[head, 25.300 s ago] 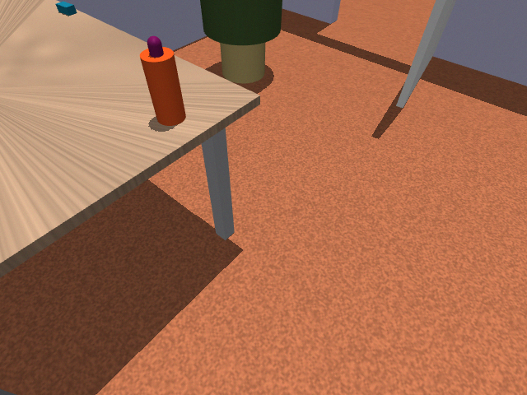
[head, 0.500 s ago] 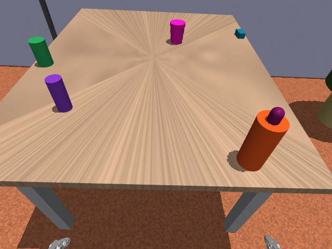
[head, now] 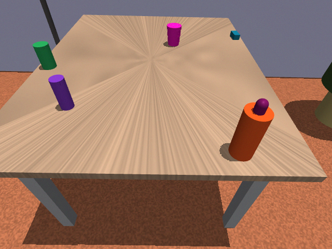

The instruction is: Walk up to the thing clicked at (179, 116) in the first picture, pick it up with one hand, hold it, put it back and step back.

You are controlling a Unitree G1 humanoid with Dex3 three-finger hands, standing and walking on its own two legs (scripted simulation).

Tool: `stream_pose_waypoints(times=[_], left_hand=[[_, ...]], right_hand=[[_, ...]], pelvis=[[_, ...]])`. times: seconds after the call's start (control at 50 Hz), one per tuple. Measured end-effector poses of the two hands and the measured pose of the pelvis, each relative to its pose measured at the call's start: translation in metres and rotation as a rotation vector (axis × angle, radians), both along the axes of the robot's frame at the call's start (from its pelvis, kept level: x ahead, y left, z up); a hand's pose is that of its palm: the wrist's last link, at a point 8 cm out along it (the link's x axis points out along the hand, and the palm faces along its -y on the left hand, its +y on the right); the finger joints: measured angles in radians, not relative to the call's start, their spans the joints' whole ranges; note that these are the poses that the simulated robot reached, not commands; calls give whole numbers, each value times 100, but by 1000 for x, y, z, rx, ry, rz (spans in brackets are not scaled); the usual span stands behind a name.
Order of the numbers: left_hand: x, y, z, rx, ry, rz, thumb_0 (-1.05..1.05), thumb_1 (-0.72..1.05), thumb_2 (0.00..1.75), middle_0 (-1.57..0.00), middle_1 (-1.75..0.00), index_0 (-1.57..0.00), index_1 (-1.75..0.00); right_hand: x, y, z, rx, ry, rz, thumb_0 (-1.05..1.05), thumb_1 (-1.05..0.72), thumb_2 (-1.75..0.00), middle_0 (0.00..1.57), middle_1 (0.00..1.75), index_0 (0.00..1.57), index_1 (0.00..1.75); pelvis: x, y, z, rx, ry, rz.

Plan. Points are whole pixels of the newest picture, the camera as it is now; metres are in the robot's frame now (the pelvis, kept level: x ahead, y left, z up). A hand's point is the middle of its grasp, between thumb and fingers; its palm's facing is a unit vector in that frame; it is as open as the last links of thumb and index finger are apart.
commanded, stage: home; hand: right
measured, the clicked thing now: (250, 129) +0.44 -0.24 +0.05
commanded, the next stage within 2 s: stand in 1.12 s
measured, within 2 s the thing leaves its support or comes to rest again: neither
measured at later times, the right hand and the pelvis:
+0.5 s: hand out of the picture +0.06 -0.26 -0.15, palm faces -0.07 +0.93 -0.37, open 17.5 cm; pelvis +0.01 +0.00 +0.00, yaw +0 degrees
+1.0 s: hand out of the picture +0.11 -0.24 -0.15, palm faces -0.06 +0.93 -0.36, open 17.4 cm; pelvis +0.03 +0.01 +0.00, yaw +0 degrees
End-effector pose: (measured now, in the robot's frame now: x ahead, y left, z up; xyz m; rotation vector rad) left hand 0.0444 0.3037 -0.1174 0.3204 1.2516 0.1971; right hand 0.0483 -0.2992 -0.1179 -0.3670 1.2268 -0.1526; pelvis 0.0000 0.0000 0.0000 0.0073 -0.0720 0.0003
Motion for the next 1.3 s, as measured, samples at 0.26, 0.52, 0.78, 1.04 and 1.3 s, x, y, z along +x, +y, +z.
stream_pose_waypoints(times=[0.26,0.52,0.78,1.04,1.3], left_hand=[[-11,-6,-1,5,40,27,1,90,90,-21,-30,-20,-30],[29,-3,-3,-19,-5,8,1,90,90,-21,-30,-20,-30],[55,4,1,-14,-26,1,1,90,90,-21,-30,-20,-30],[52,8,3,1,-14,15,1,90,90,-21,-30,-20,-30],[41,3,3,3,8,20,1,90,90,-21,-30,-20,-30]], right_hand=[[-8,-10,-2,-2,39,-14,0,56,-3,5,5,6,4],[9,-3,3,-18,28,-23,0,56,-3,5,5,6,4],[44,10,5,-10,-19,-17,0,54,-4,6,5,6,4],[56,12,4,-2,-31,-15,0,54,-4,6,5,6,5],[41,6,0,2,1,-32,0,53,-6,7,7,8,7]], pelvis=[[0,-7,0,-7,15,4],[14,1,1,-10,28,0],[28,10,3,-9,27,-2],[31,11,4,-7,23,-2],[28,6,4,-5,24,-4]])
